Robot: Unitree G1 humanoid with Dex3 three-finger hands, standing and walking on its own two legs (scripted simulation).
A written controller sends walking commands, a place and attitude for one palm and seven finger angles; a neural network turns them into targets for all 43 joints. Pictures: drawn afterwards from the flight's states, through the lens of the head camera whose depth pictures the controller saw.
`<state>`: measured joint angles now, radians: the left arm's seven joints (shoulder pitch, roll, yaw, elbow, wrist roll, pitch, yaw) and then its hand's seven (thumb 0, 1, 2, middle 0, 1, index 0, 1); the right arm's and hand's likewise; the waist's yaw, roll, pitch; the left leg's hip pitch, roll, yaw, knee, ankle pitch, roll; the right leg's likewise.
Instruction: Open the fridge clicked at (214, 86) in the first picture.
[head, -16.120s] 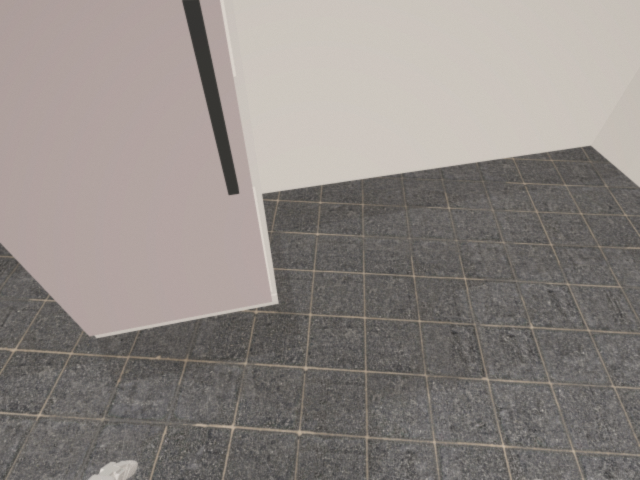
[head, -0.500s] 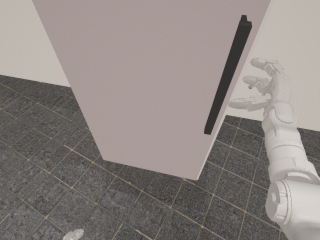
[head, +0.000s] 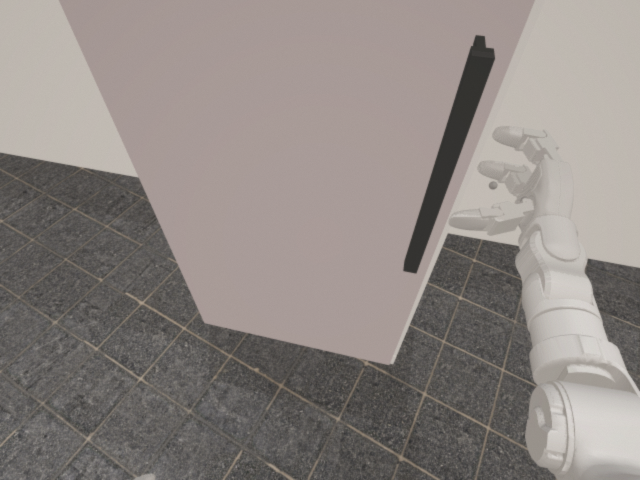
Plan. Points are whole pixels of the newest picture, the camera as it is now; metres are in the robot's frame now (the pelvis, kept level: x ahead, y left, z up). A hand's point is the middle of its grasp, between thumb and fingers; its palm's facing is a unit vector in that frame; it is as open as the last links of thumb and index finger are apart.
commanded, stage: feel for the door with the fingertips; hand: right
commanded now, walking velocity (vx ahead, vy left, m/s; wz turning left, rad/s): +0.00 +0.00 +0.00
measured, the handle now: (437, 179) +0.53 -0.11 +0.09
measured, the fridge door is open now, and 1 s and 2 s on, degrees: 0 0 0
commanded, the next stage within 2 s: slide the fingers in behind the handle in 0.56 s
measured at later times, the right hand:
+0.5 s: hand (472, 172) +0.48 -0.13 +0.15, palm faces +0.14 +0.99 +0.01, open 13.9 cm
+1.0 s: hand (472, 175) +0.47 -0.13 +0.15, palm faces +0.12 +0.99 +0.02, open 13.9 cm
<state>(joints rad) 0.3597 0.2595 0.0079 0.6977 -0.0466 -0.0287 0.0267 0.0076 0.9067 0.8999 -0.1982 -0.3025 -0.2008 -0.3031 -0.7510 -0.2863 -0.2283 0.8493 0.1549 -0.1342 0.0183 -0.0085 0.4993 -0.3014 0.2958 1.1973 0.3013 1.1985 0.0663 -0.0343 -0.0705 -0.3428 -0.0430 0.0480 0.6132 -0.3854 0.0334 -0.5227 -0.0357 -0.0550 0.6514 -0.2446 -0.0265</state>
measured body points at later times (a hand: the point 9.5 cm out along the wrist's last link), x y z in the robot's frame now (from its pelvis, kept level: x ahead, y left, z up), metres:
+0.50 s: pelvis +0.00 +0.01 +0.00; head +0.03 +0.02 +0.45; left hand +0.03 +0.27 -0.13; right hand +0.46 -0.19 +0.15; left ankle -0.05 +0.10 -0.72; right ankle +0.05 -0.10 -0.72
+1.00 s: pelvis +0.00 +0.01 +0.00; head +0.03 +0.01 +0.45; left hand +0.05 +0.27 -0.13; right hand +0.46 -0.18 +0.15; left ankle -0.05 +0.10 -0.72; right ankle +0.05 -0.10 -0.72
